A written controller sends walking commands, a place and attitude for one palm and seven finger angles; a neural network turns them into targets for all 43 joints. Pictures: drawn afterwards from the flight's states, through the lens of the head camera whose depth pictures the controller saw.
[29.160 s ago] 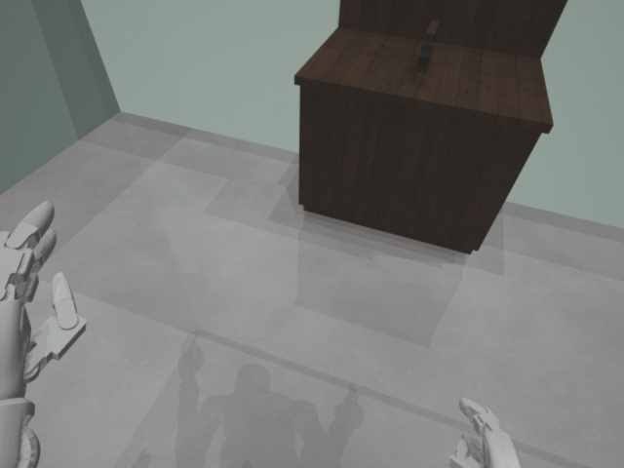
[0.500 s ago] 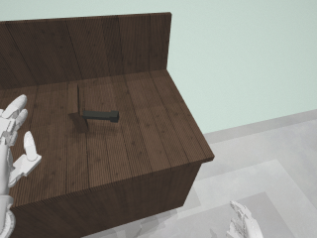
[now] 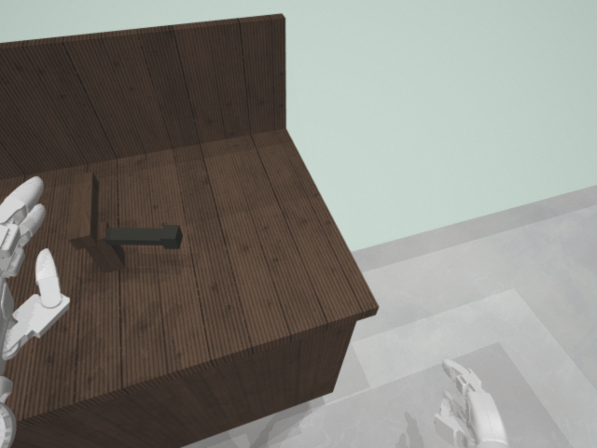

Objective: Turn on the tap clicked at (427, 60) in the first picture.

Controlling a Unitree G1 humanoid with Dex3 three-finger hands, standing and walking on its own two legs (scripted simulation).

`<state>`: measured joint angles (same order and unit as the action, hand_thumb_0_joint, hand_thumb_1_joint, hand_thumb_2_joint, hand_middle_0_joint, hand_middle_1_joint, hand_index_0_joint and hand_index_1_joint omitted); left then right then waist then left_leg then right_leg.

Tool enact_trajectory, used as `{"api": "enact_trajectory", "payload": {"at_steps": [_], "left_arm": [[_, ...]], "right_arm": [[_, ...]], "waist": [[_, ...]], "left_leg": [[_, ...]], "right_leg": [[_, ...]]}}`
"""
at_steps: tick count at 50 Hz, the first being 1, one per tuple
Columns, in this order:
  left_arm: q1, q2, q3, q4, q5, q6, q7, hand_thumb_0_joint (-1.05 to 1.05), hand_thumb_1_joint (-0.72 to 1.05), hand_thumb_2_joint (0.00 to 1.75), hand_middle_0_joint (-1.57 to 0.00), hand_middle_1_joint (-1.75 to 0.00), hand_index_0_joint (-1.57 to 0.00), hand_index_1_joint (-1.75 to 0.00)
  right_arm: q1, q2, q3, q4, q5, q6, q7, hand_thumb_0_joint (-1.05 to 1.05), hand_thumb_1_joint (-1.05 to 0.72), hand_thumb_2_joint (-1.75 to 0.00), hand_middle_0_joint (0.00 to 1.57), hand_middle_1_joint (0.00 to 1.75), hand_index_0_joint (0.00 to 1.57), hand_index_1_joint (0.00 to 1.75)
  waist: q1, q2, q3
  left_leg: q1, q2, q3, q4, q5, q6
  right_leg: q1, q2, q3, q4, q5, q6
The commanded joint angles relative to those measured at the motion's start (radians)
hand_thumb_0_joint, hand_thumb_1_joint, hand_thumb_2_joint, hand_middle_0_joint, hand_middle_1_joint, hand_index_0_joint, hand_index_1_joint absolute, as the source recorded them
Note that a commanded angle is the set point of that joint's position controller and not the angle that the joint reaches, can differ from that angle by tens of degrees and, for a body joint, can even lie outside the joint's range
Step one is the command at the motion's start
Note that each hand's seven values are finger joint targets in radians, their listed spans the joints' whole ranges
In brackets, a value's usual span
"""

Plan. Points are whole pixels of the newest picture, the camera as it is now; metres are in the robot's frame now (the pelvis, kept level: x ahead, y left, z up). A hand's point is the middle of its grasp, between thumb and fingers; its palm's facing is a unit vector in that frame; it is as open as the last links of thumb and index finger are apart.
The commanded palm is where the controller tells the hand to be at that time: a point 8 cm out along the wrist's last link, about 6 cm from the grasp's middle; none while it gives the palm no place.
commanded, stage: come to a stop and stand still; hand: left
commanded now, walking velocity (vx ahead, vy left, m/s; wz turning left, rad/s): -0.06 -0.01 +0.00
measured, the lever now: (171, 237) +0.42 +0.23 +0.01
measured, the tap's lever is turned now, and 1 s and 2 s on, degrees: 71 71 71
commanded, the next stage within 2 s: none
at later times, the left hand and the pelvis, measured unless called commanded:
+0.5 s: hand out of the picture +0.15 +0.28 +0.16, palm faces +0.30 -0.85 -0.42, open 7.4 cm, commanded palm +0.09 +0.32 +0.18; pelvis -0.08 +0.05 -0.01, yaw -2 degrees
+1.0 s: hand out of the picture +0.06 +0.34 +0.16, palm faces +0.43 -0.85 -0.30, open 7.4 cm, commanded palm +0.01 +0.37 +0.18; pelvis -0.16 +0.09 -0.05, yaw -1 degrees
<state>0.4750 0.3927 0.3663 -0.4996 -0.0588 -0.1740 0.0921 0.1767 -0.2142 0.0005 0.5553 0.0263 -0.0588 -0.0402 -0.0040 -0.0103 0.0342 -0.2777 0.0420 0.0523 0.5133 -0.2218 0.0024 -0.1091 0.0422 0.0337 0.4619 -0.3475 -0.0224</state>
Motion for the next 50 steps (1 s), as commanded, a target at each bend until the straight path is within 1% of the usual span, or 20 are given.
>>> {"api": "enact_trajectory", "payload": {"at_steps": [1, 5, 6, 7, 8, 10, 12, 14, 17, 18, 22, 25, 30, 40, 43, 44, 46, 47, 49, 50], "left_arm": [[-0.026, 0.162, 0.132, -0.174, -0.006, -0.053, 0.032, 0.00, 0.90, 0.90, -0.20, -0.30, -0.20, -0.30], [-0.049, 0.146, 0.106, -0.188, -0.002, -0.041, 0.036, 0.00, 0.90, 0.90, -0.20, -0.30, -0.20, -0.30], [-1.005, 0.870, 0.667, -0.330, 0.123, -0.149, 0.033, 0.00, 0.90, 0.90, -0.20, -0.30, -0.20, -0.30], [-0.703, 0.537, 0.418, 0.112, 0.051, -0.098, 0.010, 0.00, 0.90, 0.90, -0.20, -0.30, -0.20, -0.30], [-0.511, 0.273, 0.203, 0.063, 0.040, -0.090, -0.013, 0.00, 0.90, 0.90, -0.20, -0.30, -0.20, -0.30], [-0.267, 0.147, 0.101, 0.006, 0.013, -0.080, -0.034, 0.00, 0.90, 0.90, -0.20, -0.30, -0.20, -0.30], [-0.089, 0.051, 0.029, -0.105, -0.004, -0.068, -0.040, 0.00, 0.90, 0.90, -0.20, -0.30, -0.20, -0.30], [-0.057, 0.135, 0.095, -0.189, 0.013, -0.062, -0.036, 0.00, 0.90, 0.90, -0.20, -0.30, -0.20, -0.30], [-0.067, 0.274, 0.236, -0.221, 0.003, -0.077, 0.001, 0.00, 0.90, 0.90, -0.20, -0.30, -0.20, -0.30], [-0.080, 0.229, 0.219, -0.182, -0.012, -0.085, 0.004, 0.00, 0.90, 0.90, -0.20, -0.30, -0.20, -0.30], [-0.192, 0.239, 0.223, -0.190, 0.003, -0.115, 0.024, 0.00, 0.90, 0.90, -0.20, -0.30, -0.20, -0.30], [-0.284, 0.179, 0.143, -0.138, 0.036, -0.125, 0.002, 0.00, 0.90, 0.90, -0.20, -0.30, -0.20, -0.30], [-0.249, 0.112, 0.060, -0.130, 0.057, -0.116, -0.004, 0.00, 0.90, 0.90, -0.20, -0.30, -0.20, -0.30], [-0.244, 0.166, 0.129, -0.115, 0.054, -0.084, 0.008, 0.00, 0.90, 0.90, -0.20, -0.30, -0.20, -0.30], [-0.253, 0.155, 0.096, -0.126, 0.046, -0.071, -0.002, 0.00, 0.90, 0.90, -0.20, -0.30, -0.20, -0.30], [-0.269, 0.157, 0.084, -0.142, 0.039, -0.061, -0.005, 0.00, 0.90, 0.90, -0.20, -0.30, -0.20, -0.30], [-0.362, 0.146, 0.059, -0.171, 0.028, -0.044, -0.006, 0.00, 0.90, 0.90, -0.20, -0.30, -0.20, -0.30], [-0.440, 0.143, 0.038, -0.216, 0.025, -0.047, -0.011, 0.00, 0.90, 0.90, -0.20, -0.30, -0.20, -0.30], [-0.460, 0.154, 0.079, -0.217, 0.038, -0.052, 0.010, 0.00, 0.90, 0.90, -0.20, -0.30, -0.20, -0.30], [-0.477, 0.194, 0.116, -0.214, 0.044, -0.069, 0.011, 0.00, 0.90, 0.90, -0.20, -0.30, -0.20, -0.30]], "right_arm": [[-0.061, -0.098, -0.037, -0.160, 0.004, -0.041, -0.016, 0.00, -0.90, -0.90, 0.20, 0.30, 0.20, 0.30], [-0.058, -0.107, -0.041, -0.158, 0.003, -0.034, -0.018, 0.00, -0.90, -0.90, 0.20, 0.30, 0.20, 0.30], [0.036, -0.142, -0.091, -0.135, -0.061, -0.114, -0.006, 0.00, -0.90, -0.90, 0.20, 0.30, 0.20, 0.30], [-0.040, -0.099, -0.073, -0.032, -0.003, -0.089, -0.004, 0.00, -0.90, -0.90, 0.20, 0.30, 0.20, 0.30], [-0.039, -0.125, -0.086, -0.096, -0.011, -0.094, 0.021, 0.00, -0.90, -0.90, 0.20, 0.30, 0.20, 0.30], [-0.010, -0.130, -0.096, -0.146, 0.019, -0.102, 0.054, 0.00, -0.90, -0.90, 0.20, 0.30, 0.20, 0.30], [-0.037, -0.104, -0.089, -0.176, 0.030, -0.099, 0.094, 0.00, -0.90, -0.90, 0.20, 0.30, 0.20, 0.30], [-0.051, -0.119, -0.076, -0.209, 0.024, -0.098, 0.099, 0.00, -0.90, -0.90, 0.20, 0.30, 0.20, 0.30], [-0.045, -0.098, -0.051, -0.202, 0.018, -0.083, 0.051, 0.00, -0.90, -0.90, 0.20, 0.30, 0.20, 0.30], [-0.036, -0.087, -0.052, -0.197, 0.011, -0.088, 0.033, 0.00, -0.90, -0.90, 0.20, 0.30, 0.20, 0.30], [-0.065, -0.100, -0.035, -0.159, -0.004, -0.111, -0.014, 0.00, -0.90, -0.90, 0.20, 0.30, 0.20, 0.30], [-0.059, -0.108, -0.028, -0.172, -0.005, -0.125, -0.005, 0.00, -0.90, -0.90, 0.20, 0.30, 0.20, 0.30], [-0.033, -0.119, -0.038, -0.161, -0.006, -0.150, 0.020, 0.00, -0.90, -0.90, 0.20, 0.30, 0.20, 0.30], [-0.036, -0.106, -0.049, -0.144, -0.008, -0.108, 0.031, 0.00, -0.90, -0.90, 0.20, 0.30, 0.20, 0.30], [-0.030, -0.097, -0.049, -0.131, -0.001, -0.093, 0.033, 0.00, -0.90, -0.90, 0.20, 0.30, 0.20, 0.30], [-0.035, -0.094, -0.046, -0.117, 0.000, -0.089, 0.031, 0.00, -0.90, -0.90, 0.20, 0.30, 0.20, 0.30], [-0.043, -0.090, -0.038, -0.074, -0.002, -0.084, 0.028, 0.00, -0.90, -0.90, 0.20, 0.30, 0.20, 0.30], [-0.044, -0.101, -0.036, -0.066, 0.006, -0.083, 0.026, 0.00, -0.90, -0.90, 0.20, 0.30, 0.20, 0.30], [-0.051, -0.147, -0.044, -0.095, -0.009, -0.095, 0.019, 0.00, -0.90, -0.90, 0.20, 0.30, 0.20, 0.30], [-0.054, -0.128, -0.069, -0.081, -0.011, -0.116, 0.037, 0.00, -0.90, -0.90, 0.20, 0.30, 0.20, 0.30]], "waist": [[0.021, -0.001, -0.197], [0.016, -0.007, -0.222], [0.064, -0.139, 0.008], [0.049, 0.107, -0.007], [0.038, 0.185, -0.192], [0.033, 0.117, -0.297], [0.046, 0.095, -0.318], [0.055, 0.058, -0.190], [0.031, -0.238, -0.105], [0.020, -0.268, -0.099], [0.019, 0.106, -0.082], [0.028, 0.266, -0.054], [0.037, 0.140, -0.084], [0.034, 0.098, -0.099], [0.013, -0.083, -0.083], [0.004, -0.163, -0.065], [-0.032, -0.240, 0.013], [-0.045, -0.103, 0.028], [-0.047, 0.462, 0.026], [-0.014, 0.461, -0.028]], "left_leg": [[0.222, 0.041, -0.040, 0.026, 0.465, 0.061], [0.223, 0.035, -0.046, 0.027, 0.430, 0.063], [0.111, -0.001, 0.054, 0.058, 0.309, 0.033], [0.153, 0.031, -0.010, -0.005, 0.338, 0.029], [0.307, 0.013, -0.014, 0.027, 0.404, 0.038], [0.396, 0.062, -0.048, 0.054, 0.526, 0.113], [0.353, 0.130, -0.125, 0.002, 0.552, 0.157], [0.098, 0.141, -0.114, -0.027, 0.317, 0.118], [-0.008, -0.032, -0.007, 0.174, -0.044, 0.023], [-0.020, -0.059, -0.023, 0.190, -0.084, 0.012], [0.165, 0.032, -0.116, -0.100, 0.052, 0.030], [-0.047, 0.124, -0.235, -0.290, -0.377, 0.080], [-0.081, 0.087, -0.188, -0.292, -0.466, 0.050], [-0.047, 0.037, -0.088, -0.165, -0.439, 0.011], [0.092, -0.061, 0.018, 0.289, -0.302, 0.000], [0.154, -0.077, -0.024, 0.518, -0.235, -0.002], [0.220, -0.012, -0.164, 0.592, -0.230, 0.009], [0.217, -0.003, -0.207, 0.439, -0.254, 0.016], [-0.062, 0.104, -0.421, -0.228, -0.382, 0.109], [-0.196, 0.160, -0.501, -0.316, -0.431, 0.134]], "right_leg": [[-0.052, -0.122, 0.042, -0.036, 0.765, 0.056], [-0.043, -0.127, 0.039, -0.038, 0.724, 0.042], [-0.291, -0.134, 0.081, -0.104, 0.833, 0.081], [-0.275, -0.192, 0.054, 0.005, 0.661, -0.031], [-0.186, -0.129, 0.088, 0.089, 0.657, -0.009], [-0.192, -0.091, 0.059, 0.197, 0.631, 0.088], [-0.192, -0.052, 0.002, 0.293, 0.232, 0.089], [-0.090, -0.070, -0.022, 0.079, 0.092, 0.056], [-0.132, -0.233, 0.172, -0.155, 0.348, -0.043], [-0.138, -0.272, 0.201, -0.155, 0.355, -0.102], [-0.215, -0.120, 0.066, -0.044, 0.119, -0.033], [-0.084, -0.046, -0.031, 0.061, -0.020, 0.007], [-0.029, -0.028, -0.059, 0.015, -0.017, -0.005], [-0.080, -0.025, -0.099, 0.005, -0.020, -0.031], [-0.360, -0.155, 0.013, -0.081, -0.086, -0.114], [-0.544, -0.234, 0.122, -0.123, -0.167, -0.158], [-0.816, -0.292, 0.136, -0.076, -0.236, -0.166], [-0.825, -0.239, 0.068, 0.096, -0.191, -0.129], [-0.587, 0.026, -0.044, 0.710, -0.199, -0.008], [-0.444, 0.083, 0.010, 0.907, -0.153, 0.016]]}}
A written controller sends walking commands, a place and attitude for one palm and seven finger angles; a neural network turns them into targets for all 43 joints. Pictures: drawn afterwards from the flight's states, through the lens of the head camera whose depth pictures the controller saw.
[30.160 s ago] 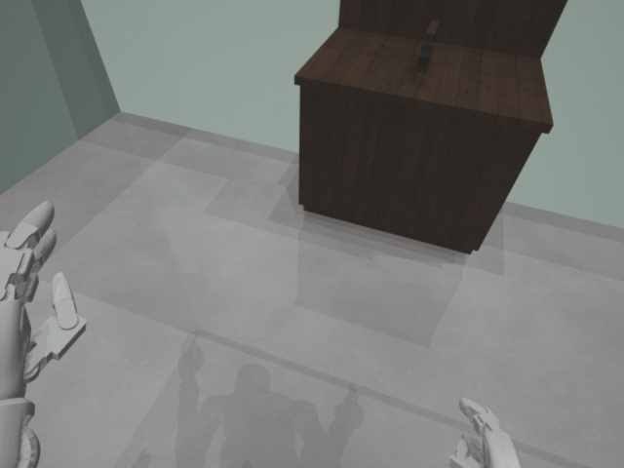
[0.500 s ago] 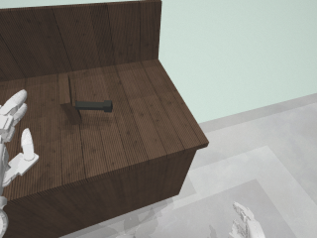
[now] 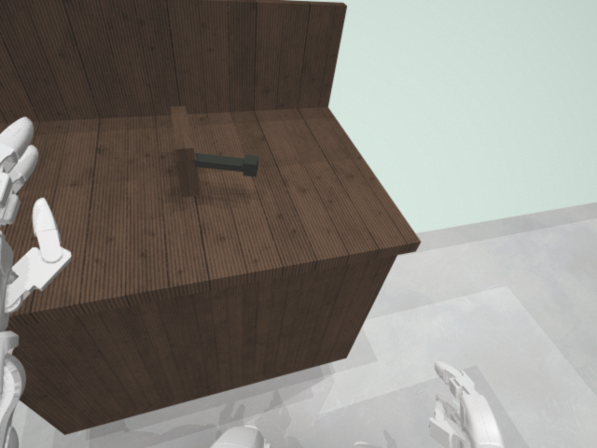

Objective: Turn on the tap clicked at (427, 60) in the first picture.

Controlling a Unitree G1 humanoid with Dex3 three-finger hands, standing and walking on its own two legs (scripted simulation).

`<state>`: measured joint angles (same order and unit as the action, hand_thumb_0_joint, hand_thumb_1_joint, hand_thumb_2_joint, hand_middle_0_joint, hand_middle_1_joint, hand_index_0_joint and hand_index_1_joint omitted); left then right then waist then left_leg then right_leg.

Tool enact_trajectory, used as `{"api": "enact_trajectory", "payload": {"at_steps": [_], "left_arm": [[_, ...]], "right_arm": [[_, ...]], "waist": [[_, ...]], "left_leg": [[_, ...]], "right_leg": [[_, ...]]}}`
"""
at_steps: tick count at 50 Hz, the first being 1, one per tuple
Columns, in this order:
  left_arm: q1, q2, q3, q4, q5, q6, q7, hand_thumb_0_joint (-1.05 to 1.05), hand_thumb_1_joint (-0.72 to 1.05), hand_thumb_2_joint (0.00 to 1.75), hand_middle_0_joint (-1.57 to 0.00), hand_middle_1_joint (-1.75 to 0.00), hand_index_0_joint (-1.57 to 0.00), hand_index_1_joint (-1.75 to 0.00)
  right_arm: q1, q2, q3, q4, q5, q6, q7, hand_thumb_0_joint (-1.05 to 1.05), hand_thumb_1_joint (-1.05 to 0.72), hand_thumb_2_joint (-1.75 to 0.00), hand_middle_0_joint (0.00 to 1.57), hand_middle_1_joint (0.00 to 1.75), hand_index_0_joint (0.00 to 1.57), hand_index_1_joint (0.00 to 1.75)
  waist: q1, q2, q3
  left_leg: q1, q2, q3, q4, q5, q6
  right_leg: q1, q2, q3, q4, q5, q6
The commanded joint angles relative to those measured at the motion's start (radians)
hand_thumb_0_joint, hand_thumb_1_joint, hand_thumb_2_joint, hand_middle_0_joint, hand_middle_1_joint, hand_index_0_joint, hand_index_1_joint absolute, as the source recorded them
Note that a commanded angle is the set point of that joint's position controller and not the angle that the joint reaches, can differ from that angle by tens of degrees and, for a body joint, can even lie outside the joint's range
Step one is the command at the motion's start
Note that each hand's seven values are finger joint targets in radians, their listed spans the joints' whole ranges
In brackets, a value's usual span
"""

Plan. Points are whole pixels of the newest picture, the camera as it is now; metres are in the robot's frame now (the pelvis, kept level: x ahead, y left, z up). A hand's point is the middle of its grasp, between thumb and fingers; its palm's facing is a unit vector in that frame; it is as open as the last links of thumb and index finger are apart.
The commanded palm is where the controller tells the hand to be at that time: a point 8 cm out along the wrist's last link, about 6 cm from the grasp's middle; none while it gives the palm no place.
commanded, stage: come to a stop and stand still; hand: left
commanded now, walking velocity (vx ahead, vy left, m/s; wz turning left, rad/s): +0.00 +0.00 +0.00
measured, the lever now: (250, 165) +0.57 +0.16 +0.05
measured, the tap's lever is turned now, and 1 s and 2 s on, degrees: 71 71 71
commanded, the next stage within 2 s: look again from close up in 1.92 s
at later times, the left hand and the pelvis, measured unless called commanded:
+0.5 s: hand out of the picture +0.13 +0.26 +0.20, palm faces +0.35 -0.85 -0.40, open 7.4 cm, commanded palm +0.07 +0.29 +0.22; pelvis -0.11 +0.02 +0.02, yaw -3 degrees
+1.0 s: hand out of the picture -0.01 +0.31 +0.21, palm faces +0.41 -0.86 -0.30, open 7.4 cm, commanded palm -0.08 +0.33 +0.22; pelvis -0.25 +0.06 +0.01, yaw -1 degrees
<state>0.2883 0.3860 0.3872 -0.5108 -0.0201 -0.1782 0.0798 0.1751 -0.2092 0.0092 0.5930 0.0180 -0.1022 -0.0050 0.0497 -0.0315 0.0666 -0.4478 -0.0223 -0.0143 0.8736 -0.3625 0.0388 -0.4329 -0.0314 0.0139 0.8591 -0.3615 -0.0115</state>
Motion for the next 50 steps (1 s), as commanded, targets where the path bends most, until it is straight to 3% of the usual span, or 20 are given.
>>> {"api": "enact_trajectory", "payload": {"at_steps": [1, 4, 10, 13, 14, 17, 22, 26, 27, 28, 30, 32, 33, 36, 41, 43, 44, 45, 47, 50], "left_arm": [[-0.301, 0.213, 0.100, -0.222, 0.008, -0.071, 0.013, 0.00, 0.90, 0.90, -0.20, -0.30, -0.20, -0.30], [-0.180, 0.214, 0.136, -0.302, 0.000, -0.084, 0.011, 0.00, 0.90, 0.90, -0.20, -0.30, -0.20, -0.30], [-0.013, 0.204, 0.173, -0.179, -0.024, -0.071, -0.010, 0.00, 0.90, 0.90, -0.20, -0.30, -0.20, -0.30], [-0.065, 0.157, 0.108, -0.054, -0.026, -0.063, -0.022, 0.00, 0.90, 0.90, -0.20, -0.30, -0.20, -0.30], [-0.083, 0.150, 0.082, -0.045, -0.024, -0.051, -0.020, 0.00, 0.90, 0.90, -0.20, -0.30, -0.20, -0.30], [-0.015, 0.163, 0.091, -0.096, -0.017, -0.083, -0.003, 0.00, 0.90, 0.90, -0.20, -0.30, -0.20, -0.30], [0.007, 0.271, 0.179, -0.213, 0.003, -0.113, 0.056, 0.00, 0.90, 0.90, -0.20, -0.30, -0.20, -0.30], [0.023, 0.261, 0.197, -0.238, -0.003, -0.123, 0.055, 0.00, 0.90, 0.90, -0.20, -0.30, -0.20, -0.30], [-0.010, 0.287, 0.216, -0.252, -0.019, -0.129, 0.054, 0.00, 0.90, 0.90, -0.20, -0.30, -0.20, -0.30], [-0.123, 0.335, 0.221, -0.250, -0.006, -0.136, 0.041, 0.00, 0.90, 0.90, -0.20, -0.30, -0.20, -0.30], [0.058, 0.186, 0.169, -0.117, 0.024, -0.131, 0.000, 0.00, 0.90, 0.90, -0.20, -0.30, -0.20, -0.30], [0.173, 0.181, 0.196, -0.084, -0.013, -0.104, -0.020, 0.00, 0.90, 0.90, -0.20, -0.30, -0.20, -0.30], [0.142, 0.194, 0.180, -0.088, -0.040, -0.099, -0.029, 0.00, 0.90, 0.90, -0.20, -0.30, -0.20, -0.30], [0.023, 0.220, 0.188, -0.114, -0.053, -0.087, -0.054, 0.00, 0.90, 0.90, -0.20, -0.30, -0.20, -0.30], [-0.139, 0.224, 0.144, -0.215, -0.031, -0.064, -0.016, 0.00, 0.90, 0.90, -0.20, -0.30, -0.20, -0.30], [-0.191, 0.207, 0.119, -0.203, -0.009, -0.068, 0.002, 0.00, 0.90, 0.90, -0.20, -0.30, -0.20, -0.30], [-0.256, 0.234, 0.118, -0.246, -0.003, -0.082, 0.016, 0.00, 0.90, 0.90, -0.20, -0.30, -0.20, -0.30], [-0.315, 0.280, 0.130, -0.239, -0.021, -0.097, 0.015, 0.00, 0.90, 0.90, -0.20, -0.30, -0.20, -0.30], [-0.249, 0.221, 0.114, -0.250, 0.003, -0.114, 0.000, 0.00, 0.90, 0.90, -0.20, -0.30, -0.20, -0.30], [-0.009, 0.198, 0.168, -0.231, -0.029, -0.109, 0.004, 0.00, 0.90, 0.90, -0.20, -0.30, -0.20, -0.30]], "right_arm": [[-0.064, -0.119, -0.081, -0.109, -0.002, -0.078, 0.027, 0.00, -0.90, -0.90, 0.20, 0.30, 0.20, 0.30], [-0.077, -0.118, -0.081, -0.125, -0.009, -0.082, 0.048, 0.00, -0.90, -0.90, 0.20, 0.30, 0.20, 0.30], [-0.049, -0.109, -0.053, -0.174, -0.008, -0.038, 0.037, 0.00, -0.90, -0.90, 0.20, 0.30, 0.20, 0.30], [0.011, -0.130, -0.071, -0.182, 0.023, -0.019, 0.023, 0.00, -0.90, -0.90, 0.20, 0.30, 0.20, 0.30], [-0.022, -0.166, -0.095, -0.213, 0.033, -0.045, 0.024, 0.00, -0.90, -0.90, 0.20, 0.30, 0.20, 0.30], [-0.037, -0.096, -0.059, -0.160, 0.004, -0.031, 0.024, 0.00, -0.90, -0.90, 0.20, 0.30, 0.20, 0.30], [-0.006, -0.102, -0.072, -0.153, -0.014, -0.067, -0.006, 0.00, -0.90, -0.90, 0.20, 0.30, 0.20, 0.30], [0.019, -0.078, -0.084, -0.141, -0.020, -0.082, -0.032, 0.00, -0.90, -0.90, 0.20, 0.30, 0.20, 0.30], [-0.001, -0.054, -0.073, -0.140, -0.026, -0.101, -0.030, 0.00, -0.90, -0.90, 0.20, 0.30, 0.20, 0.30], [-0.061, -0.086, -0.075, -0.154, -0.050, -0.085, -0.018, 0.00, -0.90, -0.90, 0.20, 0.30, 0.20, 0.30], [0.023, -0.108, -0.099, -0.129, -0.001, -0.051, 0.012, 0.00, -0.90, -0.90, 0.20, 0.30, 0.20, 0.30], [0.028, -0.131, -0.110, -0.181, 0.022, -0.041, 0.034, 0.00, -0.90, -0.90, 0.20, 0.30, 0.20, 0.30], [0.016, -0.118, -0.105, -0.202, 0.024, -0.041, 0.028, 0.00, -0.90, -0.90, 0.20, 0.30, 0.20, 0.30], [-0.011, -0.144, -0.114, -0.179, 0.009, -0.037, 0.029, 0.00, -0.90, -0.90, 0.20, 0.30, 0.20, 0.30], [0.015, -0.097, -0.063, -0.129, -0.004, -0.066, -0.004, 0.00, -0.90, -0.90, 0.20, 0.30, 0.20, 0.30], [0.024, -0.099, -0.051, -0.116, -0.007, -0.096, -0.022, 0.00, -0.90, -0.90, 0.20, 0.30, 0.20, 0.30], [0.000, -0.075, -0.053, -0.134, -0.016, -0.115, -0.016, 0.00, -0.90, -0.90, 0.20, 0.30, 0.20, 0.30], [-0.062, -0.063, -0.041, -0.155, -0.028, -0.121, 0.006, 0.00, -0.90, -0.90, 0.20, 0.30, 0.20, 0.30], [-0.026, -0.051, -0.049, -0.083, -0.001, -0.105, 0.045, 0.00, -0.90, -0.90, 0.20, 0.30, 0.20, 0.30], [0.002, -0.101, -0.073, -0.102, 0.001, -0.073, 0.050, 0.00, -0.90, -0.90, 0.20, 0.30, 0.20, 0.30]], "waist": [[-0.073, 0.418, -0.082], [-0.048, 0.195, -0.115], [-0.012, 0.238, -0.187], [-0.053, -0.211, -0.134], [-0.034, -0.393, -0.038], [-0.055, 0.101, -0.053], [-0.021, -0.053, -0.248], [-0.035, 0.121, -0.224], [-0.068, 0.393, -0.167], [-0.098, 0.558, 0.005], [-0.052, 0.137, -0.063], [0.005, -0.073, -0.222], [-0.029, -0.277, -0.196], [-0.058, -0.240, -0.033], [-0.073, -0.033, -0.183], [-0.074, 0.303, -0.116], [-0.068, 0.440, -0.123], [-0.093, 0.573, -0.056], [-0.067, 0.147, 0.023], [-0.070, 0.160, -0.077]], "left_leg": [[-0.057, 0.232, -0.488, -0.696, -0.413, 0.042], [-0.017, 0.211, -0.380, -0.600, -0.334, 0.058], [-0.079, 0.153, -0.157, -0.366, -0.219, 0.010], [-0.058, -0.081, 0.059, 0.569, -0.156, -0.049], [-0.068, -0.040, -0.150, 0.709, -0.091, -0.053], [-0.176, 0.021, -0.179, 0.647, -0.041, -0.042], [0.052, 0.002, -0.017, -0.058, -0.028, -0.003], [0.344, 0.036, 0.187, -0.747, 0.515, 0.020], [0.518, 0.156, 0.056, -0.542, 0.720, 0.065], [0.197, 0.287, -0.344, -0.456, 0.607, 0.176], [0.113, 0.244, -0.185, -0.261, 0.436, 0.133], [0.002, 0.037, 0.011, 0.197, 0.095, 0.043], [-0.076, -0.076, 0.047, 0.463, -0.115, 0.014], [-0.042, 0.022, -0.140, 0.726, -0.021, -0.020], [0.385, 0.015, 0.006, -0.167, -0.013, 0.049], [0.311, 0.039, 0.030, -0.612, 0.269, 0.055], [0.259, 0.121, -0.072, -0.563, 0.548, 0.073], [0.025, 0.269, -0.444, -0.556, 0.386, 0.126], [0.058, 0.318, -0.482, -0.474, 0.183, 0.213], [0.102, 0.260, -0.364, -0.340, 0.102, 0.199]], "right_leg": [[-0.114, 0.149, 0.083, 0.581, -0.081, 0.010], [-0.097, 0.140, 0.054, 0.481, 0.025, -0.003], [0.383, 0.093, -0.042, -0.296, 0.031, -0.081], [0.219, -0.156, 0.054, -0.546, 0.695, -0.159], [-0.010, -0.277, 0.401, -0.520, 0.540, -0.226], [0.052, -0.283, 0.355, -0.420, 0.358, -0.284], [0.196, -0.211, 0.224, -0.205, 0.589, -0.175], [0.192, 0.045, -0.070, 0.133, 0.321, -0.050], [-0.061, 0.098, -0.152, 0.168, -0.041, -0.004], [-0.112, 0.039, 0.035, 0.201, -0.224, -0.032], [0.056, 0.016, 0.082, 0.029, -0.090, -0.057], [0.340, 0.009, -0.016, -0.291, 0.219, -0.085], [0.302, -0.082, 0.127, -0.384, 0.297, -0.139], [-0.297, -0.266, 0.516, -0.607, -0.386, -0.242], [-0.323, -0.100, 0.115, -0.276, -0.189, -0.118], [-0.194, 0.084, -0.093, 0.271, -0.113, -0.062], [-0.187, 0.146, -0.125, 0.591, -0.160, -0.016], [-0.193, 0.111, 0.061, 0.733, -0.176, -0.017], [-0.304, 0.073, 0.170, 0.744, -0.036, -0.024], [-0.219, 0.062, 0.057, 0.478, 0.045, -0.030]]}}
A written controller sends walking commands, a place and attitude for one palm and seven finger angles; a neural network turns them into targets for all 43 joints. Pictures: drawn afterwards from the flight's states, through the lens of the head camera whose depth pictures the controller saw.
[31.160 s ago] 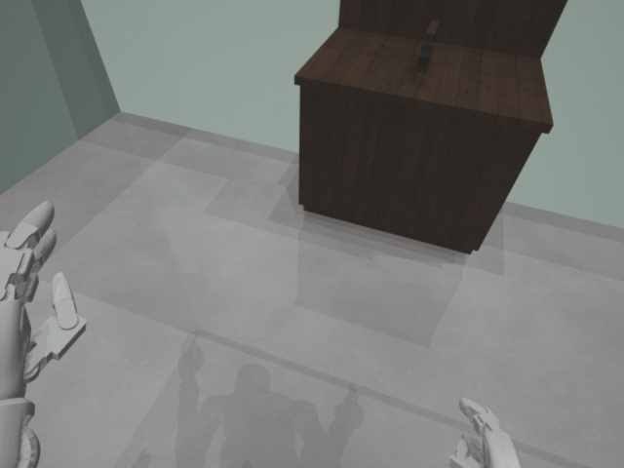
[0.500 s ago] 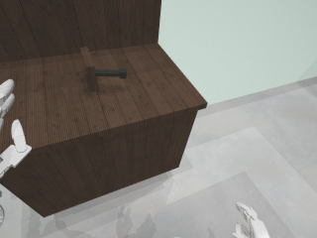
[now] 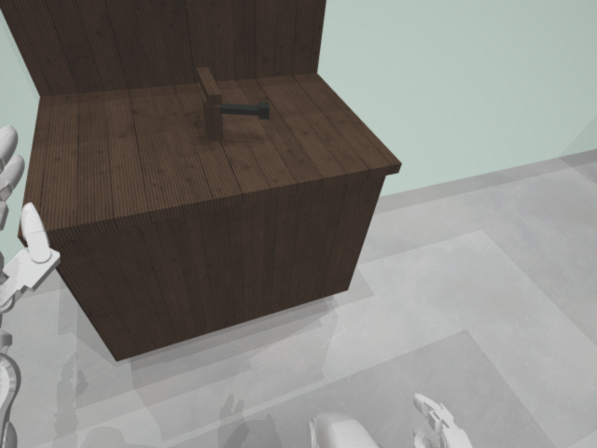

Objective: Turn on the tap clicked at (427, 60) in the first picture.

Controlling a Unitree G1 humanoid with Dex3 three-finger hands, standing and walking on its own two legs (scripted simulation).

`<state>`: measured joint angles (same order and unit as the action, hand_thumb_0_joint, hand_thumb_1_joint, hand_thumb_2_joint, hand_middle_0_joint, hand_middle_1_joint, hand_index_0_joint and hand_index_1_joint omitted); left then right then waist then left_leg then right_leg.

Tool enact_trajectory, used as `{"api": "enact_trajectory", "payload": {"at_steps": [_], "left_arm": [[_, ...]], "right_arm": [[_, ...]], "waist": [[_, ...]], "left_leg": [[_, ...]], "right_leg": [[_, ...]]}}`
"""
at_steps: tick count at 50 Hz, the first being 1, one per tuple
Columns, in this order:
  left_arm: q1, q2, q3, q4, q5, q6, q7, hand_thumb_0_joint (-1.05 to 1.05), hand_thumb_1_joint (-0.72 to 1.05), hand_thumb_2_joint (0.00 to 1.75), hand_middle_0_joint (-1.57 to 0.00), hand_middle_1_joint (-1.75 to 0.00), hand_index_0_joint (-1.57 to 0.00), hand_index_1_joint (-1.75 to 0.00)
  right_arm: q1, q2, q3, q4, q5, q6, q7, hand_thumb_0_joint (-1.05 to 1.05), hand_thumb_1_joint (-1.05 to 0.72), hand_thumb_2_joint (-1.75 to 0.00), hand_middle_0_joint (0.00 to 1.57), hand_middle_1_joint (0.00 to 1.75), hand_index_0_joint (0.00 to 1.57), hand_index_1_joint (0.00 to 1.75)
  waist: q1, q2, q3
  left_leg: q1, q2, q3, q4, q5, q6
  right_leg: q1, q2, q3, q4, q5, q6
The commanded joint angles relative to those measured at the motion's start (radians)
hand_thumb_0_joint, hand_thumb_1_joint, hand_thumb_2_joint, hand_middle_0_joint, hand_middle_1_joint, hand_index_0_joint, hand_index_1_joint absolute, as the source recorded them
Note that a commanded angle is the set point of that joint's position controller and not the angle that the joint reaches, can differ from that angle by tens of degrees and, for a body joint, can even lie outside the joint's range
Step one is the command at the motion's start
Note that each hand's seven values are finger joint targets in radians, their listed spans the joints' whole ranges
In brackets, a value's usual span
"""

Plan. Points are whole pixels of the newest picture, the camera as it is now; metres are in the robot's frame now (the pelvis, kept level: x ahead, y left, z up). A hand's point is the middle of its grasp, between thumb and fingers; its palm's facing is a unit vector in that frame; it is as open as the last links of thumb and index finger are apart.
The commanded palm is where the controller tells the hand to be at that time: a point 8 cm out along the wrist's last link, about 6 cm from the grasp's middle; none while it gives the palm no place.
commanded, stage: come to a stop and stand still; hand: left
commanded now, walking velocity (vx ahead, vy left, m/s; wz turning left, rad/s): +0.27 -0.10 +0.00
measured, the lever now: (264, 110) +0.82 +0.11 +0.04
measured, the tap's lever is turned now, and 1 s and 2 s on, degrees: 71 71 71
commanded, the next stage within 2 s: look again from close up in 0.92 s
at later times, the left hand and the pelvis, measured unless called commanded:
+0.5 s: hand out of the picture +0.14 +0.25 +0.22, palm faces +0.40 -0.82 -0.40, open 7.4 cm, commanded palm +0.08 +0.29 +0.21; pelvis -0.09 +0.01 +0.01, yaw -1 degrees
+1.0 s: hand out of the picture +0.14 +0.24 +0.22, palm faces +0.43 -0.78 -0.45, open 7.4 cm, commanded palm +0.07 +0.28 +0.21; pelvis -0.07 -0.01 +0.03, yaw +2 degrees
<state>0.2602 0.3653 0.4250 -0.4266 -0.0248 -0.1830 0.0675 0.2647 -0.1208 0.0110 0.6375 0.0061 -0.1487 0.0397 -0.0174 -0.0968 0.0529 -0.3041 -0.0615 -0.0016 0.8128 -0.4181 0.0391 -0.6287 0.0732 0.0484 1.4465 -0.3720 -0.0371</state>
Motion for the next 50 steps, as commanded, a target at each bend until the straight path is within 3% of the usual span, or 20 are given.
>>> {"api": "enact_trajectory", "payload": {"at_steps": [1, 3, 6, 7, 8, 9, 11, 13, 16, 18, 19, 20, 21, 23, 32, 35, 37, 42, 46, 50], "left_arm": [[0.045, 0.218, 0.147, -0.336, -0.032, -0.110, 0.015, 0.00, 0.90, 0.90, -0.20, -0.30, -0.20, -0.30], [0.107, 0.216, 0.172, -0.307, -0.041, -0.112, 0.014, 0.00, 0.90, 0.90, -0.20, -0.30, -0.20, -0.30], [0.067, 0.233, 0.186, -0.141, -0.035, -0.094, 0.003, 0.00, 0.90, 0.90, -0.20, -0.30, -0.20, -0.30], [0.072, 0.199, 0.145, -0.070, -0.033, -0.081, -0.009, 0.00, 0.90, 0.90, -0.20, -0.30, -0.20, -0.30], [-0.021, 0.227, 0.140, -0.096, -0.036, -0.087, -0.003, 0.00, 0.90, 0.90, -0.20, -0.30, -0.20, -0.30], [-0.100, 0.218, 0.093, -0.134, -0.027, -0.082, 0.005, 0.00, 0.90, 0.90, -0.20, -0.30, -0.20, -0.30], [-0.034, 0.209, 0.074, -0.193, -0.025, -0.096, 0.007, 0.00, 0.90, 0.90, -0.20, -0.30, -0.20, -0.30], [-0.059, 0.212, 0.054, -0.271, -0.008, -0.108, 0.015, 0.00, 0.90, 0.90, -0.20, -0.30, -0.20, -0.30], [-0.060, 0.271, 0.096, -0.398, -0.001, -0.106, 0.055, 0.00, 0.90, 0.90, -0.20, -0.30, -0.20, -0.30], [-0.013, 0.265, 0.117, -0.429, -0.013, -0.107, 0.073, 0.00, 0.90, 0.90, -0.20, -0.30, -0.20, -0.30], [-0.030, 0.270, 0.139, -0.448, -0.018, -0.127, 0.083, 0.00, 0.90, 0.90, -0.20, -0.30, -0.20, -0.30], [-0.059, 0.305, 0.147, -0.464, 0.001, -0.138, 0.091, 0.00, 0.90, 0.90, -0.20, -0.30, -0.20, -0.30], [-0.074, 0.318, 0.179, -0.452, -0.007, -0.148, 0.090, 0.00, 0.90, 0.90, -0.20, -0.30, -0.20, -0.30], [-0.005, 0.273, 0.161, -0.347, -0.005, -0.149, 0.067, 0.00, 0.90, 0.90, -0.20, -0.30, -0.20, -0.30], [0.138, 0.154, 0.063, -0.106, -0.016, -0.074, 0.057, 0.00, 0.90, 0.90, -0.20, -0.30, -0.20, -0.30], [-0.029, 0.225, 0.062, -0.152, -0.008, -0.069, 0.069, 0.00, 0.90, 0.90, -0.20, -0.30, -0.20, -0.30], [-0.122, 0.230, 0.042, -0.260, -0.012, -0.061, 0.066, 0.00, 0.90, 0.90, -0.20, -0.30, -0.20, -0.30], [0.043, 0.256, 0.115, -0.352, -0.020, -0.076, 0.096, 0.00, 0.90, 0.90, -0.20, -0.30, -0.20, -0.30], [0.100, 0.216, 0.119, -0.282, -0.014, -0.100, 0.091, 0.00, 0.90, 0.90, -0.20, -0.30, -0.20, -0.30], [0.158, 0.189, 0.099, -0.165, -0.012, -0.098, 0.079, 0.00, 0.90, 0.90, -0.20, -0.30, -0.20, -0.30]], "right_arm": [[-0.084, -0.190, -0.072, -0.157, 0.014, -0.017, 0.004, 0.00, -0.90, -0.90, 0.20, 0.30, 0.20, 0.30], [-0.083, -0.195, -0.070, -0.186, 0.009, -0.005, -0.005, 0.00, -0.90, -0.90, 0.20, 0.30, 0.20, 0.30], [-0.077, -0.202, -0.063, -0.206, 0.009, 0.006, -0.026, 0.00, -0.90, -0.90, 0.20, 0.30, 0.20, 0.30], [-0.061, -0.187, -0.065, -0.203, 0.017, 0.011, -0.027, 0.00, -0.90, -0.90, 0.20, 0.30, 0.20, 0.30], [-0.092, -0.188, -0.077, -0.218, 0.036, 0.013, -0.034, 0.00, -0.90, -0.90, 0.20, 0.30, 0.20, 0.30], [-0.063, -0.241, -0.102, -0.225, 0.036, 0.014, -0.024, 0.00, -0.90, -0.90, 0.20, 0.30, 0.20, 0.30], [-0.119, -0.223, -0.104, -0.229, 0.041, 0.010, -0.014, 0.00, -0.90, -0.90, 0.20, 0.30, 0.20, 0.30], [-0.131, -0.195, -0.076, -0.212, 0.031, 0.038, -0.022, 0.00, -0.90, -0.90, 0.20, 0.30, 0.20, 0.30], [-0.133, -0.177, -0.072, -0.210, 0.019, 0.010, -0.050, 0.00, -0.90, -0.90, 0.20, 0.30, 0.20, 0.30], [-0.097, -0.184, -0.072, -0.189, 0.010, -0.025, -0.074, 0.00, -0.90, -0.90, 0.20, 0.30, 0.20, 0.30], [-0.096, -0.189, -0.075, -0.186, 0.004, -0.040, -0.077, 0.00, -0.90, -0.90, 0.20, 0.30, 0.20, 0.30], [-0.090, -0.156, -0.053, -0.164, -0.009, -0.061, -0.069, 0.00, -0.90, -0.90, 0.20, 0.30, 0.20, 0.30], [-0.088, -0.172, -0.069, -0.174, -0.010, -0.071, -0.049, 0.00, -0.90, -0.90, 0.20, 0.30, 0.20, 0.30], [-0.074, -0.197, -0.086, -0.140, 0.011, -0.069, -0.029, 0.00, -0.90, -0.90, 0.20, 0.30, 0.20, 0.30], [-0.074, -0.204, -0.060, -0.179, 0.004, -0.008, -0.074, 0.00, -0.90, -0.90, 0.20, 0.30, 0.20, 0.30], [-0.094, -0.198, -0.065, -0.173, 0.000, -0.008, -0.079, 0.00, -0.90, -0.90, 0.20, 0.30, 0.20, 0.30], [-0.106, -0.212, -0.076, -0.153, 0.013, -0.030, -0.071, 0.00, -0.90, -0.90, 0.20, 0.30, 0.20, 0.30], [-0.135, -0.172, -0.051, -0.147, 0.000, -0.024, -0.096, 0.00, -0.90, -0.90, 0.20, 0.30, 0.20, 0.30], [-0.140, -0.184, -0.058, -0.171, 0.009, -0.040, -0.084, 0.00, -0.90, -0.90, 0.20, 0.30, 0.20, 0.30], [-0.091, -0.189, -0.072, -0.177, 0.016, -0.046, -0.073, 0.00, -0.90, -0.90, 0.20, 0.30, 0.20, 0.30]], "waist": [[-0.005, 0.254, -0.082], [-0.001, 0.341, -0.127], [0.026, 0.237, -0.103], [0.023, 0.034, -0.091], [0.018, -0.179, -0.103], [0.002, -0.226, -0.101], [0.024, -0.018, 0.022], [0.006, 0.159, 0.000], [0.020, 0.049, -0.074], [0.003, 0.315, -0.141], [-0.004, 0.529, -0.144], [-0.014, 0.534, -0.158], [-0.047, 0.629, -0.079], [-0.028, 0.240, 0.009], [0.021, 0.204, -0.106], [0.014, -0.135, -0.064], [0.011, -0.121, -0.047], [0.009, 0.103, -0.090], [0.021, 0.443, -0.043], [0.023, 0.022, -0.061]], "left_leg": [[-0.034, 0.289, -0.350, -0.259, 0.160, 0.184], [0.002, 0.265, -0.317, -0.235, 0.121, 0.149], [-0.263, 0.174, -0.161, -0.015, -0.098, 0.060], [-0.302, 0.052, -0.029, 0.278, -0.095, 0.030], [-0.434, 0.002, 0.003, 0.588, -0.091, 0.006], [-0.427, 0.044, -0.090, 0.733, -0.071, -0.029], [-0.375, 0.134, -0.228, 0.757, 0.008, -0.002], [-0.244, 0.160, -0.154, 0.538, 0.027, 0.004], [0.060, 0.115, 0.001, -0.006, 0.045, 0.021], [0.304, 0.070, 0.020, -0.366, 0.097, 0.037], [0.370, 0.185, -0.158, -0.462, 0.168, 0.103], [0.317, 0.249, -0.328, -0.461, 0.503, 0.133], [0.209, 0.347, -0.607, -0.502, 0.356, 0.144], [0.130, 0.400, -0.589, -0.493, 0.051, 0.200], [-0.205, 0.206, -0.114, -0.407, -0.170, 0.057], [-0.379, 0.053, -0.003, 0.271, -0.053, -0.017], [-0.271, 0.110, -0.086, 0.258, -0.030, -0.024], [0.182, 0.075, 0.054, -0.335, 0.129, -0.020], [-0.038, 0.297, -0.314, -0.610, -0.158, 0.083], [-0.096, 0.110, -0.046, -0.282, -0.014, -0.001]], "right_leg": [[0.024, -0.037, -0.024, -0.228, 0.041, -0.009], [0.135, -0.029, -0.099, -0.524, -0.027, -0.012], [0.548, -0.027, -0.177, -0.916, 0.057, -0.035], [0.575, -0.102, -0.114, -1.023, 0.096, -0.082], [0.644, -0.284, 0.184, -1.104, 0.272, -0.179], [0.506, -0.403, 0.340, -1.045, 0.507, -0.242], [0.220, -0.470, 0.485, -1.070, 0.084, -0.301], [0.120, -0.424, 0.336, -1.037, -0.064, -0.259], [0.087, -0.317, 0.131, -0.931, -0.136, -0.172], [0.070, -0.142, -0.041, -0.542, -0.135, -0.087], [-0.040, -0.028, -0.134, -0.261, -0.191, -0.028], [-0.077, 0.024, -0.107, -0.095, -0.231, -0.011], [-0.152, 0.002, 0.002, 0.000, -0.187, -0.002], [-0.217, -0.055, 0.087, 0.002, -0.059, -0.001], [0.577, -0.038, -0.169, -0.949, 0.020, 0.008], [0.564, -0.427, 0.452, -1.205, -0.001, -0.200], [0.354, -0.436, 0.459, -1.228, -0.279, -0.215], [0.221, -0.250, 0.028, -1.034, -0.149, -0.072], [0.325, -0.081, -0.070, -0.745, -0.058, 0.026], [0.458, -0.180, 0.107, -1.119, 0.002, -0.016]]}}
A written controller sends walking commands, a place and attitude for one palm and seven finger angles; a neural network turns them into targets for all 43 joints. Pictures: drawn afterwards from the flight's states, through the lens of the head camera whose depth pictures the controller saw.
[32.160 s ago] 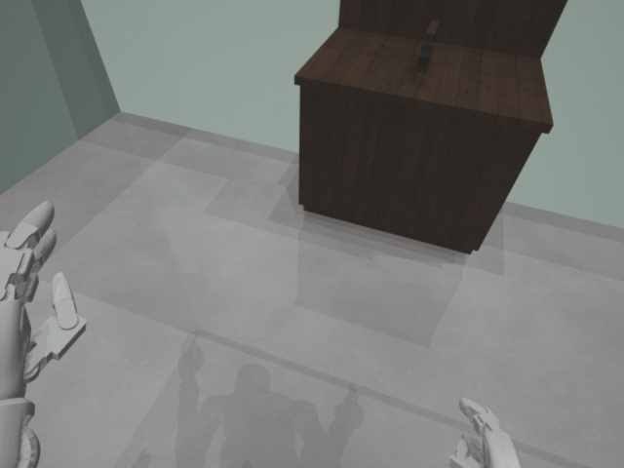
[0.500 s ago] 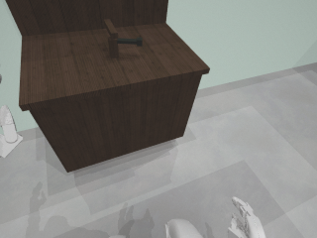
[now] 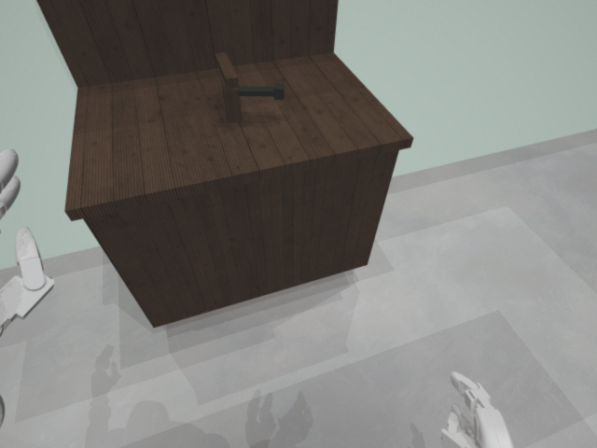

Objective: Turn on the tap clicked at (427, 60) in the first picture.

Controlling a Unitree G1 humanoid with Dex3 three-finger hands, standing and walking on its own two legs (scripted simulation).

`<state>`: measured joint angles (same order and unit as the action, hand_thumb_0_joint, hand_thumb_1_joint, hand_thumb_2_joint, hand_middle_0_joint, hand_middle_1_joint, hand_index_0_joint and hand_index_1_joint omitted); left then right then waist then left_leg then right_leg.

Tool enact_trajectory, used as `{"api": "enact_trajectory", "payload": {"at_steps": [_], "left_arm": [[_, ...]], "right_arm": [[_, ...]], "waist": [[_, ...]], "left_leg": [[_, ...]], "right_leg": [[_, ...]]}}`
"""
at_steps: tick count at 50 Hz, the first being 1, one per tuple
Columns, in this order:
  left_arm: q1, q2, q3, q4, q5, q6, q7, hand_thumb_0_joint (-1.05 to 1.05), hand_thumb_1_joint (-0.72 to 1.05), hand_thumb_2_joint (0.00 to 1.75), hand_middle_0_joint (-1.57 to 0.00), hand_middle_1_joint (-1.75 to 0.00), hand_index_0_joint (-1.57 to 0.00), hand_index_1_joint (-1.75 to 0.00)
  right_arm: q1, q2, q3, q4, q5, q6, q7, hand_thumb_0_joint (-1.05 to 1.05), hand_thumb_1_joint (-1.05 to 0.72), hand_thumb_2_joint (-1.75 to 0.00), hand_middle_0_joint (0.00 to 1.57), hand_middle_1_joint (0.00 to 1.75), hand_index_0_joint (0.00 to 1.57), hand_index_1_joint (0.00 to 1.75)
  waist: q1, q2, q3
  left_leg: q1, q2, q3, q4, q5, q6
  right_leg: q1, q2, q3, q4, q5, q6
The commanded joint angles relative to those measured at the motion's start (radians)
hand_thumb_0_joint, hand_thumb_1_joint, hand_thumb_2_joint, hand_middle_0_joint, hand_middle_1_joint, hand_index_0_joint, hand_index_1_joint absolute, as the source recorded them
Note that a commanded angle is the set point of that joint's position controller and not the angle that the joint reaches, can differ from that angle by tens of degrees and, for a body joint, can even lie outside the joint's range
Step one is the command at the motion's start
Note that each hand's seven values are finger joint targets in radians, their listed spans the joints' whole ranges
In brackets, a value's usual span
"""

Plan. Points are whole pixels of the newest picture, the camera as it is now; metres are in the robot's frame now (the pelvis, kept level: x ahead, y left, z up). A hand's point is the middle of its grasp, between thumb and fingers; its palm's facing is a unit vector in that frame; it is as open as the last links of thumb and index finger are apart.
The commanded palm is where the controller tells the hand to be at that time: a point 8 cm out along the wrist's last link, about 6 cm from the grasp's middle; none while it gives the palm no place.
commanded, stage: look again from close up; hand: left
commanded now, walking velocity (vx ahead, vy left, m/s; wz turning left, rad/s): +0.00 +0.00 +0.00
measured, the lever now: (279, 91) +0.90 +0.09 +0.02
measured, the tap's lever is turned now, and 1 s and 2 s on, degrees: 71 71 71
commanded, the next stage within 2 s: shuffle to correct the standing spot in 0.34 s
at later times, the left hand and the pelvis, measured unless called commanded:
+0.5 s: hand (58, 258) +0.26 +0.26 +0.18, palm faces +0.39 -0.83 -0.41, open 7.4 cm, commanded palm +0.20 +0.29 +0.19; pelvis +0.03 +0.01 +0.01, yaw -1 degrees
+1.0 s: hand (111, 198) +0.34 +0.23 +0.18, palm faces +0.39 -0.83 -0.41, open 7.4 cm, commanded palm +0.27 +0.27 +0.19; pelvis +0.10 -0.01 +0.00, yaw -1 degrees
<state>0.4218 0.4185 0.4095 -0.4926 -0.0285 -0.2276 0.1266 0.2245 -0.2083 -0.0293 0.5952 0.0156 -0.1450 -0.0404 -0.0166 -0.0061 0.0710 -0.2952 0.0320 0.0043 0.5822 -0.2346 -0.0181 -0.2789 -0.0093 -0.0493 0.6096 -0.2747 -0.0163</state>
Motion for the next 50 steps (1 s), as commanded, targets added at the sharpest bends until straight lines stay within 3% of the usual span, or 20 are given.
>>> {"api": "enact_trajectory", "payload": {"at_steps": [1, 2, 3, 5, 8, 22, 25, 31, 34, 36, 37, 38, 39, 41, 42, 43, 44, 45, 47, 50], "left_arm": [[-0.017, 0.129, 0.097, -0.102, -0.016, -0.045, 0.016, 0.00, 0.90, 0.90, -0.20, -0.30, -0.20, -0.30], [-0.030, 0.101, 0.071, -0.107, -0.023, -0.034, 0.016, 0.00, 0.90, 0.90, -0.20, -0.30, -0.20, -0.30], [-0.060, 0.109, 0.063, -0.132, -0.019, -0.033, 0.021, 0.00, 0.90, 0.90, -0.20, -0.30, -0.20, -0.30], [-0.082, 0.103, 0.044, -0.152, -0.017, -0.033, 0.025, 0.00, 0.90, 0.90, -0.20, -0.30, -0.20, -0.30], [-0.089, 0.106, 0.034, -0.160, -0.006, -0.023, 0.029, 0.00, 0.90, 0.90, -0.20, -0.30, -0.20, -0.30], [-0.026, 0.105, 0.055, -0.160, -0.024, -0.011, 0.036, 0.00, 0.90, 0.90, -0.20, -0.30, -0.20, -0.30], [-0.031, 0.100, 0.042, -0.156, -0.026, 0.001, 0.034, 0.00, 0.90, 0.90, -0.20, -0.30, -0.20, -0.30], [-0.095, 0.101, 0.030, -0.182, -0.011, 0.011, 0.045, 0.00, 0.90, 0.90, -0.20, -0.30, -0.20, -0.30], [-0.091, 0.118, 0.045, -0.194, -0.008, 0.006, 0.049, 0.00, 0.90, 0.90, -0.20, -0.30, -0.20, -0.30], [-0.089, 0.134, 0.055, -0.200, -0.019, 0.009, 0.054, 0.00, 0.90, 0.90, -0.20, -0.30, -0.20, -0.30], [-0.102, 0.136, 0.056, -0.198, -0.026, 0.012, 0.058, 0.00, 0.90, 0.90, -0.20, -0.30, -0.20, -0.30], [-0.119, 0.142, 0.051, -0.235, -0.027, 0.001, 0.058, 0.00, 0.90, 0.90, -0.20, -0.30, -0.20, -0.30], [-0.116, 0.146, 0.055, -0.252, -0.023, -0.004, 0.060, 0.00, 0.90, 0.90, -0.20, -0.30, -0.20, -0.30], [-0.096, 0.151, 0.073, -0.260, -0.025, -0.005, 0.062, 0.00, 0.90, 0.90, -0.20, -0.30, -0.20, -0.30], [-0.083, 0.147, 0.082, -0.256, -0.041, -0.005, 0.057, 0.00, 0.90, 0.90, -0.20, -0.30, -0.20, -0.30], [-0.095, 0.150, 0.087, -0.318, -0.046, -0.026, 0.057, 0.00, 0.90, 0.90, -0.20, -0.30, -0.20, -0.30], [-0.125, 0.176, 0.099, -0.310, -0.038, -0.049, 0.057, 0.00, 0.90, 0.90, -0.20, -0.30, -0.20, -0.30], [-0.150, 0.191, 0.108, -0.277, -0.025, -0.040, 0.043, 0.00, 0.90, 0.90, -0.20, -0.30, -0.20, -0.30], [-0.121, 0.192, 0.108, -0.286, -0.014, -0.035, 0.026, 0.00, 0.90, 0.90, -0.20, -0.30, -0.20, -0.30], [0.015, 0.136, 0.099, -0.273, -0.011, -0.036, 0.010, 0.00, 0.90, 0.90, -0.20, -0.30, -0.20, -0.30]], "right_arm": [[-0.048, -0.104, -0.034, -0.131, 0.006, -0.050, 0.008, 0.00, -0.90, -0.90, 0.20, 0.30, 0.20, 0.30], [-0.057, -0.111, -0.030, -0.128, 0.009, -0.046, 0.010, 0.00, -0.90, -0.90, 0.20, 0.30, 0.20, 0.30], [-0.053, -0.109, -0.018, -0.120, 0.003, -0.044, 0.014, 0.00, -0.90, -0.90, 0.20, 0.30, 0.20, 0.30], [-0.067, -0.117, -0.018, -0.121, -0.001, -0.045, 0.006, 0.00, -0.90, -0.90, 0.20, 0.30, 0.20, 0.30], [-0.099, -0.112, -0.009, -0.131, -0.001, -0.031, -0.003, 0.00, -0.90, -0.90, 0.20, 0.30, 0.20, 0.30], [-0.101, -0.110, -0.006, -0.151, -0.001, -0.006, -0.009, 0.00, -0.90, -0.90, 0.20, 0.30, 0.20, 0.30], [-0.094, -0.113, -0.011, -0.149, -0.002, 0.010, -0.012, 0.00, -0.90, -0.90, 0.20, 0.30, 0.20, 0.30], [-0.106, -0.108, -0.003, -0.152, 0.003, 0.019, -0.021, 0.00, -0.90, -0.90, 0.20, 0.30, 0.20, 0.30], [-0.096, -0.103, -0.006, -0.147, -0.002, 0.016, -0.019, 0.00, -0.90, -0.90, 0.20, 0.30, 0.20, 0.30], [-0.083, -0.099, -0.014, -0.146, 0.009, 0.018, -0.012, 0.00, -0.90, -0.90, 0.20, 0.30, 0.20, 0.30], [-0.091, -0.101, -0.015, -0.149, 0.018, 0.018, -0.007, 0.00, -0.90, -0.90, 0.20, 0.30, 0.20, 0.30], [-0.103, -0.097, -0.011, -0.153, 0.017, 0.018, -0.005, 0.00, -0.90, -0.90, 0.20, 0.30, 0.20, 0.30], [-0.092, -0.090, -0.005, -0.145, 0.017, 0.021, -0.002, 0.00, -0.90, -0.90, 0.20, 0.30, 0.20, 0.30], [-0.062, -0.070, 0.013, -0.131, 0.000, 0.042, 0.003, 0.00, -0.90, -0.90, 0.20, 0.30, 0.20, 0.30], [-0.062, -0.086, 0.002, -0.130, 0.001, 0.041, -0.005, 0.00, -0.90, -0.90, 0.20, 0.30, 0.20, 0.30], [-0.093, -0.129, -0.016, -0.151, -0.004, 0.042, -0.004, 0.00, -0.90, -0.90, 0.20, 0.30, 0.20, 0.30], [-0.110, -0.107, -0.007, -0.159, -0.008, 0.024, 0.002, 0.00, -0.90, -0.90, 0.20, 0.30, 0.20, 0.30], [-0.115, -0.110, -0.008, -0.151, -0.017, 0.013, 0.006, 0.00, -0.90, -0.90, 0.20, 0.30, 0.20, 0.30], [-0.116, -0.099, -0.013, -0.137, -0.001, 0.004, 0.014, 0.00, -0.90, -0.90, 0.20, 0.30, 0.20, 0.30], [-0.064, -0.101, -0.026, -0.132, 0.002, -0.011, 0.028, 0.00, -0.90, -0.90, 0.20, 0.30, 0.20, 0.30]], "waist": [[0.019, -0.145, -0.078], [0.016, -0.111, -0.059], [0.015, -0.085, -0.102], [0.022, -0.027, -0.159], [0.026, 0.081, -0.163], [0.027, 0.059, -0.178], [0.023, 0.072, -0.195], [0.015, 0.157, -0.089], [0.024, 0.073, -0.103], [0.030, -0.151, -0.122], [0.031, -0.164, -0.112], [0.045, -0.109, -0.093], [0.042, -0.065, -0.063], [-0.004, -0.017, -0.123], [-0.033, 0.111, -0.154], [-0.016, 0.367, -0.198], [-0.016, 0.301, -0.156], [-0.019, 0.226, -0.064], [0.001, 0.152, -0.035], [0.026, 0.203, -0.084]], "left_leg": [[-0.059, -0.015, -0.017, 0.055, -0.137, 0.036], [-0.062, -0.010, -0.023, 0.083, -0.062, 0.030], [-0.037, -0.001, -0.027, 0.030, -0.006, 0.030], [0.089, 0.025, -0.049, -0.108, 0.130, 0.039], [0.141, 0.081, -0.109, -0.139, 0.244, 0.062], [0.119, 0.062, -0.081, -0.173, 0.229, 0.036], [0.116, 0.090, -0.104, -0.185, 0.065, 0.064], [0.005, 0.144, -0.212, -0.216, -0.280, 0.116], [-0.075, 0.096, -0.129, -0.039, -0.197, 0.098], [-0.239, -0.006, 0.025, 0.242, -0.106, 0.048], [-0.326, -0.015, 0.044, 0.348, -0.136, 0.026], [-0.377, 0.012, 0.021, 0.374, -0.252, 0.022], [-0.340, 0.051, -0.014, 0.316, -0.287, 0.034], [-0.001, 0.017, 0.077, 0.017, -0.089, 0.048], [0.247, 0.022, 0.021, -0.109, 0.015, 0.072], [0.478, 0.264, -0.411, -0.222, 0.096, 0.145], [0.424, 0.365, -0.624, -0.299, 0.086, 0.234], [0.339, 0.410, -0.671, -0.323, 0.082, 0.277], [0.311, 0.386, -0.501, -0.274, 0.155, 0.279], [0.176, 0.304, -0.210, -0.267, 0.100, 0.219]], "right_leg": [[0.027, -0.184, 0.325, -0.350, -0.167, -0.082], [0.018, -0.225, 0.362, -0.349, -0.092, -0.121], [0.068, -0.228, 0.314, -0.296, 0.042, -0.129], [0.087, -0.156, 0.190, -0.192, 0.197, -0.071], [0.066, -0.077, 0.104, -0.160, 0.196, -0.012], [0.143, -0.066, 0.099, -0.213, 0.246, -0.015], [0.116, -0.042, 0.067, -0.161, 0.091, -0.018], [0.030, -0.001, 0.033, -0.099, -0.101, -0.036], [0.106, -0.054, 0.140, -0.163, -0.110, -0.084], [0.259, -0.216, 0.389, -0.245, -0.058, -0.199], [0.331, -0.293, 0.478, -0.259, 0.084, -0.267], [0.359, -0.335, 0.474, -0.234, 0.256, -0.306], [0.307, -0.340, 0.433, -0.173, 0.352, -0.300], [0.104, -0.211, 0.189, -0.001, 0.265, -0.188], [-0.075, -0.091, 0.055, 0.232, 0.197, -0.111], [-0.362, 0.050, -0.031, 0.496, -0.128, -0.018], [-0.436, 0.070, 0.079, 0.640, -0.238, -0.026], [-0.525, 0.008, 0.113, 0.713, -0.218, -0.019], [-0.580, -0.045, 0.125, 0.707, -0.158, -0.011], [-0.401, -0.086, 0.050, 0.438, -0.029, -0.007]]}}
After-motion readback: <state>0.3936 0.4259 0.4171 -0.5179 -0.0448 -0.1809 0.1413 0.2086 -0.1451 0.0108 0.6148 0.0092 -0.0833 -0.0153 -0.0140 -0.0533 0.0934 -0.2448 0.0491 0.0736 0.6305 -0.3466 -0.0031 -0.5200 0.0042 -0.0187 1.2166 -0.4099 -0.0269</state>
